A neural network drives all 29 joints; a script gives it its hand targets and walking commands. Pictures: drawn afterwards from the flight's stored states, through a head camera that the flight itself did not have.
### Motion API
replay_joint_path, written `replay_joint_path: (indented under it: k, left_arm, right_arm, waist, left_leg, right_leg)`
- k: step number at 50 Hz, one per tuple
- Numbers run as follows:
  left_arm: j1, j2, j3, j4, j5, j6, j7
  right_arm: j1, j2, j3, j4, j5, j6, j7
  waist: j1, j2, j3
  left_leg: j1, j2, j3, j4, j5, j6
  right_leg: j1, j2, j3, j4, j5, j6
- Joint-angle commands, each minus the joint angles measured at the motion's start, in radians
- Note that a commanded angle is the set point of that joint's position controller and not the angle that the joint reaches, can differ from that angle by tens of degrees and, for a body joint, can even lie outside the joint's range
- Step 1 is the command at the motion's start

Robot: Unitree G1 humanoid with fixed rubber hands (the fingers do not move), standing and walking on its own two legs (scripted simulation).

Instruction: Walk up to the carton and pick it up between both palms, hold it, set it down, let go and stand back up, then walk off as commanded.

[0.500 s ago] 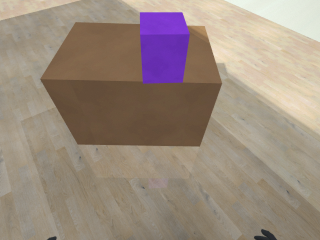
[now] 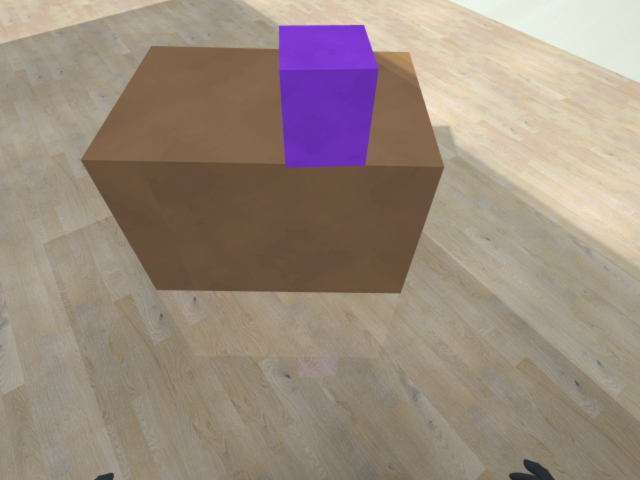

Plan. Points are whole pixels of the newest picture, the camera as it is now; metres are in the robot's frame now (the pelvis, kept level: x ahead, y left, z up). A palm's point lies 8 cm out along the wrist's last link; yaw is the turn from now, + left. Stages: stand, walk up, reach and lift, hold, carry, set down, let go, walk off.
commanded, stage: stand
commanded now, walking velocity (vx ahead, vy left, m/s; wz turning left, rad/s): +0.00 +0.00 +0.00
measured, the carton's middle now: (323, 98) +0.92 +0.01 -0.03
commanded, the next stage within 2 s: none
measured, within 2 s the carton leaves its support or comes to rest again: neither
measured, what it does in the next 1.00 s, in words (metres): stands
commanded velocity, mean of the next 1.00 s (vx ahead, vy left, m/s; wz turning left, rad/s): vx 0.00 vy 0.00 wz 0.00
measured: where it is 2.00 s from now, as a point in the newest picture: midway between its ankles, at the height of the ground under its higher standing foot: outside the picture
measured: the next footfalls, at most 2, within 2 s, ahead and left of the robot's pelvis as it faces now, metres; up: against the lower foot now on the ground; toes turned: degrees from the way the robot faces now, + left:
none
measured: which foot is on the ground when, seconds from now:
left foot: down 0.00-1.00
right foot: down 0.00-1.00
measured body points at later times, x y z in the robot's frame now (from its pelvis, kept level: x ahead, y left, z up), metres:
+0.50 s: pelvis +0.00 +0.00 +0.00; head +0.01 +0.00 +0.45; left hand +0.08 +0.31 -0.13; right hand +0.09 -0.30 -0.12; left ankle +0.02 +0.13 -0.73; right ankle +0.05 -0.13 -0.73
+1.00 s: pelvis +0.00 +0.00 +0.00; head +0.01 +0.00 +0.45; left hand +0.08 +0.31 -0.13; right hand +0.09 -0.30 -0.12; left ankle +0.02 +0.13 -0.73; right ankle +0.05 -0.13 -0.73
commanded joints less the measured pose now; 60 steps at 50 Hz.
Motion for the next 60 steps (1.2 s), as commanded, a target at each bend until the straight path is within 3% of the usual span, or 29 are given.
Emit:
replay_joint_path:
  k: [1, 6, 15, 17, 18, 25, 27, 30, 33, 34, 37, 38, 42, 44, 45, 52, 57, 60]
  left_arm:
    - [-0.058, 0.199, 0.018, -0.050, -0.019, -0.027, 0.005]
    - [-0.061, 0.195, 0.016, -0.048, -0.017, -0.026, 0.006]
    - [-0.064, 0.204, 0.016, -0.046, -0.015, -0.028, 0.004]
    - [-0.060, 0.202, 0.018, -0.049, -0.016, -0.028, 0.006]
    - [-0.051, 0.189, 0.013, -0.049, -0.023, -0.028, 0.005]
    - [-0.050, 0.191, 0.015, -0.050, -0.018, -0.027, 0.003]
    - [-0.055, 0.199, 0.017, -0.052, -0.012, -0.025, 0.003]
    - [-0.053, 0.200, 0.019, -0.048, -0.014, -0.028, 0.004]
    - [-0.056, 0.204, 0.018, -0.049, -0.015, -0.028, 0.005]
    - [-0.056, 0.206, 0.019, -0.049, -0.017, -0.029, 0.005]
    - [-0.057, 0.197, 0.016, -0.049, -0.014, -0.028, 0.006]
    - [-0.057, 0.188, 0.013, -0.054, -0.020, -0.028, 0.006]
    - [-0.065, 0.207, 0.019, -0.048, -0.015, -0.025, 0.005]
    - [-0.058, 0.198, 0.018, -0.050, -0.015, -0.025, 0.005]
    - [-0.057, 0.195, 0.018, -0.049, -0.016, -0.026, 0.005]
    - [-0.059, 0.195, 0.018, -0.049, -0.016, -0.025, 0.007]
    - [-0.060, 0.202, 0.016, -0.049, -0.016, -0.029, 0.005]
    - [-0.052, 0.196, 0.019, -0.052, -0.018, -0.025, 0.005]
  right_arm:
    - [-0.050, -0.216, -0.058, -0.034, -0.107, -0.034, -0.007]
    - [-0.048, -0.226, -0.060, -0.034, -0.104, -0.034, -0.008]
    - [-0.036, -0.214, -0.057, -0.028, -0.106, -0.035, -0.009]
    - [-0.036, -0.222, -0.060, -0.032, -0.105, -0.034, -0.007]
    - [-0.041, -0.227, -0.059, -0.028, -0.104, -0.035, -0.007]
    - [-0.042, -0.220, -0.059, -0.033, -0.108, -0.034, -0.008]
    - [-0.040, -0.223, -0.059, -0.032, -0.108, -0.033, -0.007]
    - [-0.037, -0.220, -0.059, -0.030, -0.103, -0.034, -0.006]
    - [-0.038, -0.219, -0.058, -0.030, -0.108, -0.034, -0.006]
    - [-0.037, -0.212, -0.057, -0.032, -0.106, -0.035, -0.007]
    - [-0.036, -0.218, -0.060, -0.031, -0.104, -0.036, -0.008]
    - [-0.038, -0.232, -0.060, -0.031, -0.106, -0.035, -0.008]
    - [-0.031, -0.225, -0.059, -0.032, -0.105, -0.033, -0.007]
    - [-0.044, -0.219, -0.058, -0.032, -0.107, -0.034, -0.007]
    - [-0.035, -0.224, -0.058, -0.028, -0.107, -0.033, -0.008]
    - [-0.043, -0.224, -0.059, -0.033, -0.107, -0.033, -0.008]
    - [-0.034, -0.217, -0.056, -0.027, -0.107, -0.034, -0.008]
    - [-0.036, -0.224, -0.059, -0.029, -0.107, -0.034, -0.007]
  waist:
    - [0.010, 0.048, -0.173]
    - [0.007, 0.062, -0.161]
    - [0.003, 0.035, -0.168]
    - [0.002, 0.055, -0.179]
    - [0.016, 0.052, -0.179]
    - [0.013, 0.068, -0.162]
    - [0.014, 0.050, -0.146]
    - [0.007, 0.034, -0.159]
    - [0.009, 0.066, -0.168]
    - [0.008, 0.036, -0.165]
    - [0.006, 0.036, -0.182]
    - [0.012, 0.055, -0.172]
    - [0.007, 0.038, -0.163]
    - [0.009, 0.072, -0.168]
    - [0.013, 0.043, -0.157]
    - [0.009, 0.056, -0.151]
    - [0.009, 0.033, -0.166]
    - [0.016, 0.044, -0.158]
  left_leg:
    - [0.053, 0.124, -0.131, -0.259, 0.034, 0.033]
    - [0.050, 0.116, -0.120, -0.251, 0.044, 0.030]
    - [0.061, 0.115, -0.123, -0.250, 0.034, 0.031]
    - [0.065, 0.118, -0.118, -0.249, 0.063, 0.028]
    - [0.052, 0.125, -0.129, -0.256, 0.053, 0.032]
    - [0.027, 0.119, -0.125, -0.267, -0.031, 0.030]
    - [0.017, 0.113, -0.127, -0.274, -0.071, 0.026]
    - [0.044, 0.116, -0.123, -0.253, -0.011, 0.031]
    - [0.040, 0.122, -0.133, -0.255, 0.015, 0.033]
    - [0.046, 0.116, -0.123, -0.251, 0.039, 0.032]
    - [0.075, 0.115, -0.110, -0.237, 0.083, 0.026]
    - [0.060, 0.119, -0.118, -0.241, 0.065, 0.029]
    - [0.046, 0.119, -0.125, -0.259, 0.005, 0.030]
    - [0.042, 0.120, -0.128, -0.262, -0.009, 0.032]
    - [0.031, 0.120, -0.131, -0.270, -0.009, 0.030]
    - [0.038, 0.117, -0.122, -0.256, -0.011, 0.029]
    - [0.056, 0.118, -0.120, -0.248, 0.034, 0.029]
    - [0.033, 0.121, -0.129, -0.267, -0.030, 0.031]
  right_leg:
    - [0.111, -0.116, 0.073, -0.112, 0.034, -0.039]
    - [0.098, -0.118, 0.073, -0.111, 0.035, -0.037]
    - [0.100, -0.117, 0.078, -0.120, 0.019, -0.035]
    - [0.112, -0.116, 0.068, -0.109, 0.047, -0.036]
    - [0.118, -0.114, 0.066, -0.104, 0.051, -0.035]
    - [0.108, -0.116, 0.077, -0.119, 0.012, -0.039]
    - [0.101, -0.112, 0.071, -0.123, -0.011, -0.038]
    - [0.096, -0.117, 0.078, -0.123, 0.005, -0.038]
    - [0.113, -0.117, 0.070, -0.116, 0.028, -0.038]
    - [0.108, -0.118, 0.075, -0.118, 0.028, -0.038]
    - [0.109, -0.120, 0.070, -0.111, 0.057, -0.036]
    - [0.108, -0.117, 0.070, -0.111, 0.051, -0.035]
    - [0.101, -0.117, 0.071, -0.115, 0.013, -0.033]
    - [0.106, -0.113, 0.071, -0.112, 0.021, -0.036]
    - [0.112, -0.114, 0.068, -0.110, 0.017, -0.036]
    - [0.092, -0.111, 0.070, -0.117, 0.013, -0.036]
    - [0.098, -0.121, 0.081, -0.118, 0.021, -0.038]
    - [0.103, -0.114, 0.073, -0.116, 0.007, -0.035]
